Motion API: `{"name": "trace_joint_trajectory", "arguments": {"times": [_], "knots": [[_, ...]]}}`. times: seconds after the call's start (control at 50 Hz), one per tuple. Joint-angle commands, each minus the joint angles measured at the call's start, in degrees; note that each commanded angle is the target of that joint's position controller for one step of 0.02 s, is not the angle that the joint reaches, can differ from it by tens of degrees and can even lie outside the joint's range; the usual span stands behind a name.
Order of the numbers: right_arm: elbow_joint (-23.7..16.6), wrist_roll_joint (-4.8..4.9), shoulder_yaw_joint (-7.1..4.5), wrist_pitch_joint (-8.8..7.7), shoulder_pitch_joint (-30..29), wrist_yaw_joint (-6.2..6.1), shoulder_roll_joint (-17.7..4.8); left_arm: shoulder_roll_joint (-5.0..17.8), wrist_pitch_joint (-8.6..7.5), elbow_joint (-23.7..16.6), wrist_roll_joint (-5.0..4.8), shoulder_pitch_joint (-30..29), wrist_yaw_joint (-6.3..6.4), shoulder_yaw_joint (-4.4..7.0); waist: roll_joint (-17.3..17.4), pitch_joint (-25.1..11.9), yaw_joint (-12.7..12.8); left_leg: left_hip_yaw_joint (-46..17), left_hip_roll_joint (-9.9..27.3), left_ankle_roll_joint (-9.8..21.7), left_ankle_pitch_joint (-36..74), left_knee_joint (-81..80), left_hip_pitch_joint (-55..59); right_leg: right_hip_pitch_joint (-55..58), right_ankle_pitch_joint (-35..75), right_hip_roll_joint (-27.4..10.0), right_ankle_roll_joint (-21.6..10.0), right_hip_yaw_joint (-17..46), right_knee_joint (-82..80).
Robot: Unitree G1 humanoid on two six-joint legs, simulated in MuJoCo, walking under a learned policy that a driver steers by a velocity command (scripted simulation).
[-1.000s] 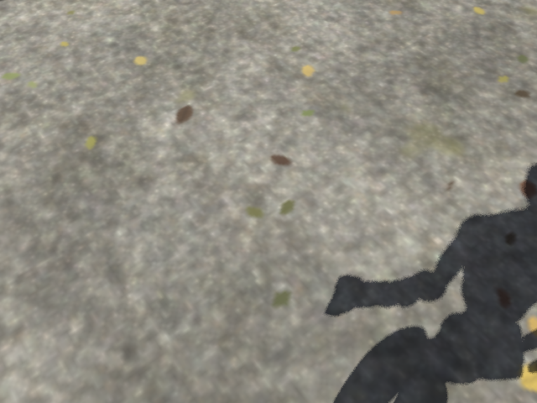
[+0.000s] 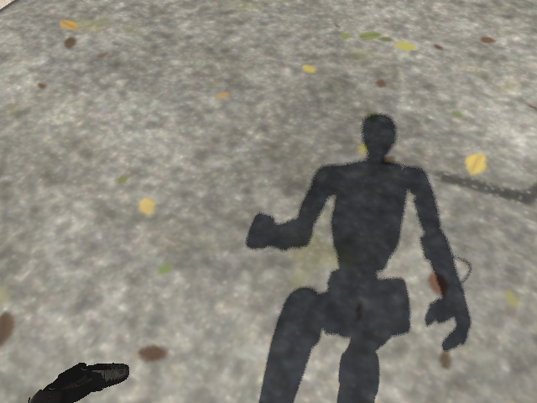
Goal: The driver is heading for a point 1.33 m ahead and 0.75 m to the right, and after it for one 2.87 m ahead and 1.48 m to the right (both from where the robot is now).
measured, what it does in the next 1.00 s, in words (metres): walks ahead, turning right: left foot, then right foot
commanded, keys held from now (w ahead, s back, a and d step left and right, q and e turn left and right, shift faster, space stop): e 0.64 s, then w+e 0.36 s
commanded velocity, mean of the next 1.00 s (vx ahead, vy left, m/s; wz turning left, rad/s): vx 0.20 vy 0.00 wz -0.57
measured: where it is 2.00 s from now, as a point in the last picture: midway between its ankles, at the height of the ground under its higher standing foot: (419, 308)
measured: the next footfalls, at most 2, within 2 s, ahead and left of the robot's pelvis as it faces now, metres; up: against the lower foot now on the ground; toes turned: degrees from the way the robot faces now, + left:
left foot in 0.42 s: +0.33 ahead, +0.08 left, +0.00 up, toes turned -20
right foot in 0.84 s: +0.17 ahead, -0.12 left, +0.00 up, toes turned -32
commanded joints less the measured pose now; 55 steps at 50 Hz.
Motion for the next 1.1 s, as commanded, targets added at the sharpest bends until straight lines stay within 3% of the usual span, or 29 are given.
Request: {"name": "trace_joint_trajectory", "arguments": {"times": [0.02,0.04,0.06,0.08,0.1,0.16,0.24,0.34,0.4,0.42,0.44,0.46,0.48,0.5,0.52,0.58,0.62,0.68,0.74,0.8,0.82,0.84,0.86,0.88,0.9,0.92,0.96,1.02,1.1], "knots": [[-7.7,0.33,-0.62,-4.11,-0.7,0.93,-7.8,12.0,0.11,-0.7,0.25,18.8,1.02,3.98,-10.0,-20.6,9.6,-10.9,-2.0,-0.1,-5.2,39.4,-40.3,50.6,8.0,-20.8,-17.2,41.4,-13.2],[-9.2,1.34,-0.49,-4.59,-4.9,1.15,-8.0,10.3,0.13,-1.3,0.70,15.2,1.22,3.39,-6.4,-13.8,8.5,-9.7,0.0,0.1,-1.8,37.9,-40.3,42.5,18.6,-18.6,-15.3,31.7,-12.3],[-9.5,0.36,-0.48,-4.42,-6.4,0.75,-7.6,9.5,0.17,-1.7,0.60,12.1,1.18,3.25,-0.4,-9.0,6.3,-8.9,1.9,-0.4,0.9,33.4,-38.6,33.8,27.3,-16.0,-13.6,25.2,-12.5],[-9.6,-0.76,-1.01,-3.69,-6.7,0.23,-8.1,8.4,0.28,-2.4,0.48,9.6,1.33,2.93,0.7,-7.3,4.4,-8.8,3.4,-0.9,2.4,29.4,-35.5,27.7,30.9,-14.2,-12.4,21.6,-13.4],[-9.9,-1.00,-1.09,-2.76,-6.2,0.06,-7.8,8.5,0.49,-2.8,0.84,8.1,1.45,2.89,-0.5,-6.2,2.8,-8.6,3.5,-1.6,3.2,27.5,-32.2,22.6,33.2,-13.0,-12.2,20.4,-14.6],[-9.8,-1.05,-0.55,-0.87,-4.9,-0.65,-5.2,10.4,0.73,-2.0,1.04,7.4,2.22,3.53,-2.5,-6.5,1.0,-7.3,1.7,-3.8,6.6,19.7,-28.8,15.7,39.7,-10.8,-12.5,16.4,-15.4],[-11.1,-1.10,0.03,-0.18,-10.8,-0.63,-3.8,11.0,2.62,-0.6,-0.22,8.8,3.85,3.84,-4.2,-8.6,2.8,-7.1,-1.4,-4.6,18.5,6.9,-25.3,13.8,34.1,-7.2,-8.6,14.6,-12.8],[-13.2,-0.28,-0.37,-0.16,-17.5,0.26,-4.9,10.9,4.59,0.0,-0.25,10.9,4.78,3.86,-6.0,-8.2,4.9,-9.7,-3.9,-3.8,18.6,-4.9,-23.5,18.3,22.3,-7.7,-6.4,22.2,-8.7],[-12.8,-0.36,-1.35,-1.10,-14.4,0.39,-6.1,10.0,4.86,-1.1,-0.40,8.1,5.01,3.54,-7.9,-7.1,2.1,-9.9,-3.6,-1.3,22.2,-16.3,-16.9,19.7,15.1,-6.0,-4.0,26.7,-3.9],[-12.7,-0.97,-1.85,-1.45,-12.5,0.05,-7.8,8.1,4.72,-1.8,-0.05,8.2,4.93,2.96,-5.9,-8.9,1.7,-12.3,1.5,1.0,31.4,-19.1,-9.0,16.7,8.6,-3.4,-1.9,25.3,1.0],[-13.4,-2.00,-2.47,-1.12,-11.1,-0.67,-11.3,4.5,4.39,-2.2,1.11,12.1,4.79,1.91,5.1,-12.9,3.9,-22.3,14.2,6.6,52.8,-16.6,2.8,8.1,-14.4,2.6,1.4,18.2,13.6],[-11.9,-2.73,-2.75,0.10,-8.5,-0.62,-11.1,6.1,4.39,-2.5,0.10,17.5,4.70,2.07,18.2,-16.1,5.6,-38.0,24.8,17.4,56.1,-17.9,9.5,-2.8,-35.9,7.1,4.4,12.1,23.9],[-12.9,-1.27,-2.26,0.51,-9.5,-0.50,-8.3,11.3,4.51,-0.7,0.35,18.8,4.60,3.42,12.5,-14.3,4.8,-38.1,24.0,18.1,48.2,-19.0,7.1,-5.3,-32.6,3.0,6.7,11.9,32.9],[-13.6,-1.19,-1.58,0.89,-10.8,-0.69,-5.6,13.0,5.31,-0.2,-0.18,15.2,4.70,4.29,8.0,-11.3,3.8,-30.5,20.0,15.5,42.6,-18.4,4.0,-6.4,-27.9,1.5,8.0,10.8,37.1],[-14.1,-1.11,-1.20,1.41,-13.1,-0.75,-4.7,12.3,6.41,0.2,-0.44,14.0,4.98,4.43,5.4,-8.9,4.3,-24.8,16.5,13.5,37.6,-19.3,0.0,-6.1,-24.7,0.5,9.1,9.7,38.4],[-13.9,-1.42,-1.41,2.49,-16.1,-1.21,-5.6,8.1,7.63,-1.0,-0.56,12.7,4.88,3.53,8.1,-4.9,4.9,-14.9,11.2,12.1,30.2,-23.2,-8.3,-2.4,-18.1,-0.8,10.0,5.2,34.3],[-13.4,-1.48,-1.75,2.84,-15.2,-1.50,-5.9,6.6,7.41,-2.1,-0.44,11.0,4.75,3.08,9.6,-5.9,3.7,-12.5,11.8,13.3,31.5,-23.6,-6.4,-1.6,-17.3,-1.6,10.1,3.6,29.2],[-12.7,-0.59,-2.73,3.11,-14.1,-1.48,-7.9,5.9,6.98,-3.4,-0.16,8.7,3.81,2.51,9.9,-8.5,2.2,-11.2,13.9,13.6,19.4,-25.6,-5.3,1.9,-15.7,-4.0,8.7,2.1,20.0],[-12.2,0.70,-3.64,2.79,-14.5,-0.77,-10.2,7.1,6.50,-3.4,-0.07,9.3,2.53,2.82,11.2,-7.4,2.7,-10.6,14.8,12.4,5.2,-28.6,-9.3,8.4,-15.1,-3.7,5.7,-0.8,11.7],[-11.4,2.10,-3.83,2.43,-15.3,-0.15,-10.3,7.2,5.99,-0.8,-0.11,14.1,1.70,3.35,9.3,-5.8,5.7,-8.0,14.9,9.7,-3.4,-26.7,-13.4,17.5,-10.3,-2.4,1.7,-3.9,-0.7],[-10.9,2.00,-3.50,2.47,-15.1,-0.14,-8.7,7.0,5.79,1.6,-0.17,18.1,1.72,3.63,7.5,-5.7,7.1,-5.4,12.9,7.9,-6.1,-22.8,-16.8,23.2,-10.6,-0.7,0.4,-4.9,-3.9],[-10.9,1.36,-2.72,2.43,-15.6,0.11,-5.5,7.7,5.52,4.0,-0.47,23.6,2.03,4.20,1.5,-4.7,8.9,-0.4,9.4,4.6,-7.8,-11.5,-23.4,29.8,-15.0,-2.3,-1.8,0.1,-8.6],[-12.5,-0.42,-1.13,2.09,-17.2,1.08,-0.1,12.4,4.94,4.0,-0.37,27.5,2.84,4.99,-13.5,-2.6,9.2,4.8,2.7,-0.5,-10.9,12.8,-38.9,35.4,-22.5,-16.7,-7.3,23.4,-15.3],[-15.8,0.81,-2.05,0.56,-21.0,1.11,-3.2,17.1,3.22,1.2,1.04,24.5,2.19,5.40,-14.6,0.8,9.0,-5.0,-2.1,0.1,-9.3,19.0,-50.4,30.0,-36.6,-23.2,-15.6,44.6,-24.5],[-15.9,2.27,-2.99,-0.82,-22.7,1.29,-7.2,13.8,1.68,0.3,1.54,20.7,2.19,4.55,-9.9,4.4,8.1,-8.6,1.0,1.6,-1.9,20.7,-51.3,28.3,-37.9,-22.6,-14.5,41.8,-27.6],[-14.8,2.09,-3.46,-1.64,-20.8,1.44,-8.3,11.4,0.75,0.3,1.09,18.2,2.48,3.59,-9.3,5.5,6.0,-8.6,2.1,2.0,5.2,19.1,-51.3,28.5,-30.9,-20.6,-12.2,36.5,-26.5],[-12.6,-0.32,-3.57,-2.36,-18.9,1.29,-7.7,9.4,0.59,0.4,0.44,17.0,2.95,2.78,-7.2,3.7,5.0,-8.2,2.8,0.6,13.2,14.5,-46.3,28.5,-17.0,-16.0,-8.8,27.4,-25.0],[-12.0,-0.12,-2.96,-2.47,-20.0,1.86,-5.1,8.4,0.36,1.7,0.54,20.2,3.87,2.43,-6.5,1.2,5.4,-6.5,0.8,-1.1,22.4,8.6,-42.0,29.6,-3.3,-12.7,-7.2,20.0,-24.5],[-12.5,0.59,-1.74,-2.38,-24.6,2.83,-2.7,8.0,0.34,4.1,0.46,23.6,4.28,2.34,-7.7,2.3,7.8,-5.2,-0.5,-2.0,29.8,-2.4,-36.6,27.8,2.5,-11.0,-5.7,14.8,-24.1]]}}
